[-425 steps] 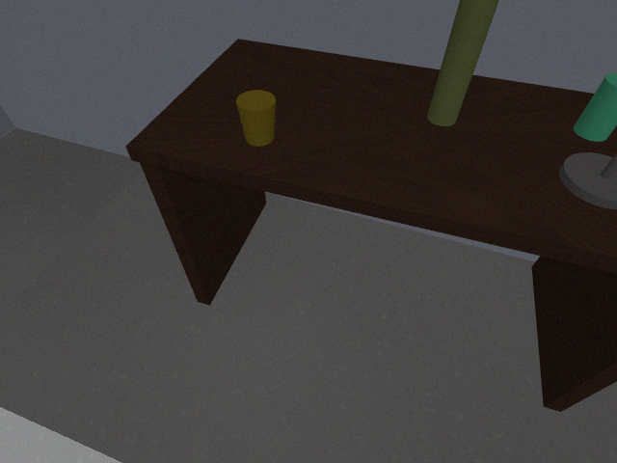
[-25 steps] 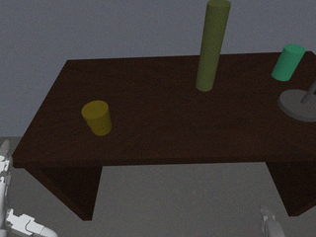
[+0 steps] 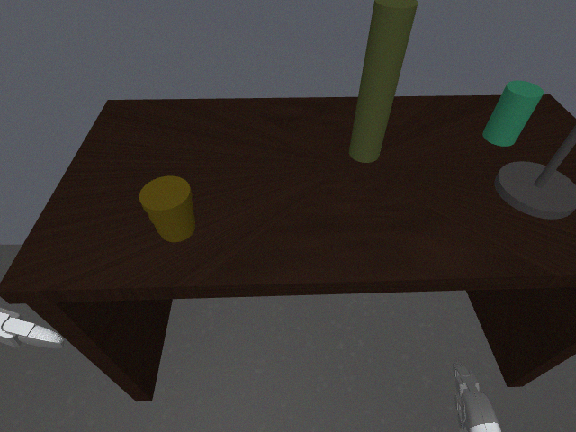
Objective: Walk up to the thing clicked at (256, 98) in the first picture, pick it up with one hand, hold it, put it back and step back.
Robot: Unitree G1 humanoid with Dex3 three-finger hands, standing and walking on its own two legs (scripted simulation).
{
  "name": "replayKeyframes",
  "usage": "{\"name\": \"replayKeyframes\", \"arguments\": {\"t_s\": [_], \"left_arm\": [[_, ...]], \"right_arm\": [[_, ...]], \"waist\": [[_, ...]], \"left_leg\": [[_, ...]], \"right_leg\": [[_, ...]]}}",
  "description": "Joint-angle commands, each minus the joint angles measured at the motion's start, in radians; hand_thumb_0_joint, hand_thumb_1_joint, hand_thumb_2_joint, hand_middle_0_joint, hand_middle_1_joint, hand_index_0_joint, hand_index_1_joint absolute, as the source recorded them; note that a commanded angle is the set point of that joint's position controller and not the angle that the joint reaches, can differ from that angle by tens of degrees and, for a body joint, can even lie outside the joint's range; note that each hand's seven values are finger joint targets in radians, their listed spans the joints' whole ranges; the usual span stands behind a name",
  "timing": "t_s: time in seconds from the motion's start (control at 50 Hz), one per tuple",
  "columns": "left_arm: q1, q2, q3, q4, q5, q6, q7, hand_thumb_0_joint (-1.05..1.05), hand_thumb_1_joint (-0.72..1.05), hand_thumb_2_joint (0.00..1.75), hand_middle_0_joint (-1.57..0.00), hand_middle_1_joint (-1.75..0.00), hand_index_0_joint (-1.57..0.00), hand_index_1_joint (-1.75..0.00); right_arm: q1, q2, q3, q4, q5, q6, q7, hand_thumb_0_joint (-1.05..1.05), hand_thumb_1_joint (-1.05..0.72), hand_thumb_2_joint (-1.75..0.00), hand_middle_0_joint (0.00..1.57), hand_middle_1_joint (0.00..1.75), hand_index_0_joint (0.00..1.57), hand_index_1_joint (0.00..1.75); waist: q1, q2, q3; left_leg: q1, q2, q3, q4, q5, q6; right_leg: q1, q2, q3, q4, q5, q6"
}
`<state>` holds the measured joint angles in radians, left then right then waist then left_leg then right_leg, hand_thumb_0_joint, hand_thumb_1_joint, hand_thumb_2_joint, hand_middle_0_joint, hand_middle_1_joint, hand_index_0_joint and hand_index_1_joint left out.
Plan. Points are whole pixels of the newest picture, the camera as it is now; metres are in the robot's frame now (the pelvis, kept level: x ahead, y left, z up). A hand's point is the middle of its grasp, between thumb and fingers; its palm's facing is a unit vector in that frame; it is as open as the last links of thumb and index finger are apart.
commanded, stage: go down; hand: left
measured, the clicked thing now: (171, 211) +0.49 +0.22 +0.01
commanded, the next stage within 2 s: none
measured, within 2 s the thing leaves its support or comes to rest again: neither
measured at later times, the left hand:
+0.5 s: hand (6, 256) +0.31 +0.36 +0.12, palm faces +0.23 -0.97 -0.04, open 17.4 cm
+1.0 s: hand (7, 223) +0.36 +0.38 +0.12, palm faces +0.19 -0.98 -0.01, open 17.7 cm
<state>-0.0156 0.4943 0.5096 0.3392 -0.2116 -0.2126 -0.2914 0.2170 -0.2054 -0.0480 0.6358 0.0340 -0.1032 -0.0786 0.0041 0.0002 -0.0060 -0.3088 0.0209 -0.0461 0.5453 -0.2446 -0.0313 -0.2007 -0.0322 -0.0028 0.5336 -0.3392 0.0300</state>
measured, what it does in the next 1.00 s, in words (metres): stands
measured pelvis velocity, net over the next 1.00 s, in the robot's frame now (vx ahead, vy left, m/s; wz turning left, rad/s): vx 0.01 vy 0.01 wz -0.03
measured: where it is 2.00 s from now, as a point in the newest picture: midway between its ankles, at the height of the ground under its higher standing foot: outside the picture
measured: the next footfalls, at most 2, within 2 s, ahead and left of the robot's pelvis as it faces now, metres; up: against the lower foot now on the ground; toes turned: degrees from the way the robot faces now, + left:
none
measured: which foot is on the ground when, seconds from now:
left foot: down 0.00-1.00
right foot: down 0.00-1.00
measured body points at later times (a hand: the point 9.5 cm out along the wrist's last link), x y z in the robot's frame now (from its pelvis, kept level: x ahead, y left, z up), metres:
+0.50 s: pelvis +0.01 +0.01 +0.00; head +0.02 +0.02 +0.45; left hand +0.29 +0.41 +0.13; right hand +0.16 -0.25 -0.08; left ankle +0.03 +0.14 -0.73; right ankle -0.04 -0.14 -0.73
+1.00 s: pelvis +0.01 +0.01 -0.01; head +0.05 +0.04 +0.44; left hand +0.35 +0.43 +0.12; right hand +0.15 -0.25 -0.08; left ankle +0.03 +0.14 -0.73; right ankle -0.04 -0.14 -0.73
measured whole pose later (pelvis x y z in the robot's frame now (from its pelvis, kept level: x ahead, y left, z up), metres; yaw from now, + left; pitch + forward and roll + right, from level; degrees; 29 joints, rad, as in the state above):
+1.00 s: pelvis +0.01 +0.01 -0.01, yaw -2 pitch +9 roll -2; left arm -0.46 0.76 0.66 0.93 -0.22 -0.12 -0.58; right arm 0.25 -0.24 0.04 0.63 0.00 -0.22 -0.14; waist -0.05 -0.02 -0.09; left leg -0.52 0.04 -0.03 0.67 -0.30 -0.02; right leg -0.39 -0.02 0.02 0.60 -0.36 0.04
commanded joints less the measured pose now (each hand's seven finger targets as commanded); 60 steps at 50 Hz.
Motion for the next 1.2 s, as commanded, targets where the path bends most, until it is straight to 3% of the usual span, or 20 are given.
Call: {"name": "replayKeyframes", "arguments": {"t_s": [0.0,0.1,0.14,0.2,0.34,0.36,0.4,0.48,0.5,0.52,0.58,0.62,0.72,0.76,0.82,0.9,1.08,1.1,1.14,1.18], "left_arm": [[-0.298,0.344,0.153,-0.104,-0.086,-0.018,-0.094,0.00,-0.50,0.10,-0.02,-0.04,-0.02,-0.05],[-0.271,0.331,0.137,-0.028,-0.077,0.029,-0.144,0.00,-0.47,0.11,-0.02,-0.03,-0.01,-0.04],[-0.280,0.342,0.151,-0.035,-0.081,0.035,-0.148,0.00,-0.50,0.10,-0.02,-0.03,-0.01,-0.04],[-0.314,0.361,0.184,-0.043,-0.089,0.038,-0.144,0.00,-0.51,0.11,-0.02,-0.03,-0.01,-0.04],[-0.436,0.391,0.162,-0.037,-0.072,0.030,-0.155,0.00,-0.48,0.11,-0.02,-0.03,-0.01,-0.04],[-0.467,0.428,0.187,-0.030,-0.077,0.030,-0.162,0.00,-0.49,0.11,-0.02,-0.03,-0.01,-0.05],[-0.538,0.476,0.204,0.012,-0.086,0.031,-0.184,0.00,-0.52,0.10,-0.03,-0.04,-0.02,-0.05],[-0.589,0.458,0.156,0.150,-0.097,0.052,-0.250,0.00,-0.56,0.11,-0.02,-0.05,-0.02,-0.06],[-0.630,0.508,0.179,0.139,-0.098,0.050,-0.263,0.00,-0.58,0.10,-0.02,-0.04,-0.02,-0.06],[-0.620,0.493,0.155,0.216,-0.093,0.063,-0.279,0.00,-0.57,0.10,-0.03,-0.04,-0.02,-0.05],[-0.660,0.571,0.192,0.269,-0.093,0.063,-0.308,0.00,-0.61,0.09,-0.02,-0.04,-0.02,-0.05],[-0.667,0.568,0.181,0.326,-0.087,0.068,-0.314,0.00,-0.59,0.09,-0.02,-0.04,-0.02,-0.05],[-0.696,0.632,0.212,0.381,-0.073,0.055,-0.296,0.00,-0.60,0.09,-0.03,-0.04,-0.02,-0.05],[-0.725,0.661,0.222,0.374,-0.062,0.045,-0.289,0.00,-0.61,0.08,-0.03,-0.04,-0.03,-0.05],[-0.756,0.658,0.213,0.365,-0.053,0.036,-0.282,0.00,-0.61,0.08,-0.04,-0.03,-0.03,-0.05],[-0.772,0.679,0.209,0.360,-0.036,0.028,-0.282,0.00,-0.60,0.08,-0.04,-0.03,-0.03,-0.05],[-0.733,0.673,0.213,0.386,-0.049,0.046,-0.300,0.00,-0.61,0.08,-0.04,-0.04,-0.04,-0.05],[-0.737,0.678,0.214,0.380,-0.053,0.049,-0.299,0.00,-0.61,0.08,-0.04,-0.05,-0.04,-0.06],[-0.734,0.678,0.215,0.393,-0.051,0.054,-0.299,0.00,-0.61,0.07,-0.05,-0.04,-0.04,-0.05],[-0.758,0.685,0.219,0.387,-0.051,0.053,-0.297,0.00,-0.61,0.08,-0.05,-0.05,-0.04,-0.06]], "right_arm": [[-0.051,-0.158,-0.042,-0.143,0.008,-0.070,-0.022,0.00,0.51,-0.06,0.05,0.05,0.05,0.05],[-0.029,-0.166,-0.032,-0.181,0.001,-0.085,-0.019,0.00,0.52,-0.06,0.05,0.05,0.05,0.05],[-0.050,-0.197,-0.060,-0.209,-0.001,-0.091,-0.019,0.00,0.52,-0.06,0.05,0.05,0.05,0.05],[-0.020,-0.167,-0.034,-0.213,-0.007,-0.099,-0.012,0.00,0.51,-0.06,0.05,0.05,0.05,0.05],[-0.020,-0.157,-0.035,-0.156,-0.013,-0.109,-0.030,0.00,0.52,-0.06,0.05,0.05,0.05,0.05],[-0.028,-0.178,-0.049,-0.165,-0.013,-0.117,-0.036,0.00,0.52,-0.06,0.05,0.05,0.05,0.05],[-0.036,-0.178,-0.037,-0.158,-0.011,-0.125,-0.044,0.00,0.52,-0.06,0.05,0.05,0.05,0.05],[-0.024,-0.158,-0.002,-0.094,-0.012,-0.137,-0.058,0.00,0.52,-0.06,0.05,0.05,0.05,0.05],[-0.072,-0.194,-0.019,-0.145,-0.012,-0.148,-0.065,0.00,0.53,-0.06,0.05,0.05,0.05,0.05],[-0.040,-0.156,0.013,-0.091,-0.013,-0.146,-0.064,0.00,0.52,-0.06,0.05,0.05,0.05,0.05],[-0.052,-0.204,-0.007,-0.147,-0.021,-0.161,-0.074,0.00,0.53,-0.06,0.05,0.05,0.05,0.05],[-0.048,-0.169,0.035,-0.167,-0.023,-0.163,-0.071,0.00,0.53,-0.06,0.05,0.05,0.05,0.05],[-0.023,-0.186,0.028,-0.189,-0.028,-0.162,-0.078,0.00,0.53,-0.06,0.05,0.05,0.05,0.05],[-0.016,-0.207,-0.002,-0.182,-0.032,-0.168,-0.077,0.00,0.53,-0.06,0.05,0.05,0.05,0.05],[-0.035,-0.169,0.039,-0.181,-0.030,-0.169,-0.070,0.00,0.53,-0.06,0.05,0.05,0.05,0.05],[-0.047,-0.173,0.030,-0.156,-0.034,-0.175,-0.074,0.00,0.52,-0.06,0.05,0.05,0.05,0.05],[0.002,-0.202,-0.003,-0.117,-0.035,-0.175,-0.077,0.00,0.52,-0.06,0.05,0.05,0.05,0.05],[-0.005,-0.178,0.022,-0.108,-0.033,-0.175,-0.075,0.00,0.53,-0.06,0.05,0.05,0.05,0.05],[-0.012,-0.206,-0.006,-0.119,-0.032,-0.174,-0.079,0.00,0.52,-0.06,0.05,0.05,0.05,0.05],[0.002,-0.177,0.014,-0.093,-0.032,-0.170,-0.075,0.00,0.52,-0.06,0.05,0.05,0.05,0.05]], "waist": [[0.006,0.105,-0.245],[0.028,0.127,-0.241],[0.032,0.124,-0.223],[0.036,0.100,-0.256],[0.011,0.131,-0.237],[0.003,0.135,-0.242],[-0.012,0.133,-0.243],[-0.035,0.113,-0.232],[-0.034,0.112,-0.252],[-0.032,0.136,-0.234],[-0.038,0.097,-0.276],[-0.030,0.098,-0.270],[-0.019,0.074,-0.300],[-0.023,0.126,-0.335],[-0.005,0.172,-0.351],[-0.017,0.199,-0.386],[-0.044,0.167,-0.393],[-0.027,0.172,-0.386],[-0.037,0.148,-0.382],[-0.032,0.161,-0.391]], "left_leg": [[0.158,-0.028,0.051,-0.059,0.210,0.037],[0.155,-0.008,0.041,-0.061,0.284,0.020],[0.141,-0.005,0.044,-0.059,0.280,0.017],[0.135,-0.002,0.045,-0.039,0.328,0.022],[0.141,-0.017,0.059,-0.029,0.243,0.033],[0.140,-0.019,0.059,-0.029,0.221,0.034],[0.131,-0.022,0.059,-0.023,0.211,0.039],[0.137,-0.022,0.049,-0.019,0.197,0.045],[0.141,-0.021,0.047,-0.020,0.187,0.044],[0.142,-0.024,0.047,-0.021,0.185,0.042],[0.125,-0.029,0.047,-0.002,0.182,0.049],[0.117,-0.029,0.046,0.003,0.181,0.049],[0.079,-0.037,0.047,0.024,0.188,0.056],[0.101,-0.028,0.045,0.037,0.199,0.049],[0.104,-0.016,0.030,0.036,0.213,0.036],[0.120,-0.008,0.026,0.056,0.251,0.033],[0.127,0.006,0.022,0.090,0.349,0.039],[0.116,0.000,0.028,0.091,0.342,0.043],[0.101,-0.003,0.028,0.095,0.331,0.047],[0.102,-0.005,0.030,0.105,0.345,0.048]], "right_leg": [[-0.037,0.024,-0.039,-0.075,0.264,-0.027],[-0.055,0.039,-0.053,-0.057,0.274,-0.043],[-0.064,0.043,-0.053,-0.059,0.264,-0.044],[-0.046,0.045,-0.049,-0.052,0.304,-0.037],[-0.095,0.034,-0.033,-0.063,0.272,-0.025],[-0.097,0.032,-0.029,-0.066,0.259,-0.024],[-0.100,0.029,-0.028,-0.067,0.268,-0.020],[-0.158,0.033,-0.031,-0.064,0.256,-0.021],[-0.155,0.033,-0.032,-0.063,0.246,-0.020],[-0.170,0.032,-0.035,-0.065,0.247,-0.022],[-0.169,0.030,-0.031,-0.061,0.247,-0.017],[-0.186,0.033,-0.035,-0.058,0.236,-0.018],[-0.180,0.030,-0.031,-0.045,0.244,-0.014],[-0.208,0.033,-0.031,-0.026,0.238,-0.019],[-0.221,0.041,-0.041,-0.012,0.217,-0.030],[-0.244,0.044,-0.040,0.000,0.238,-0.029],[-0.275,0.051,-0.046,0.019,0.298,-0.023],[-0.257,0.047,-0.044,0.016,0.304,-0.022],[-0.270,0.046,-0.041,0.023,0.307,-0.020],[-0.267,0.045,-0.042,0.029,0.319,-0.019]]}}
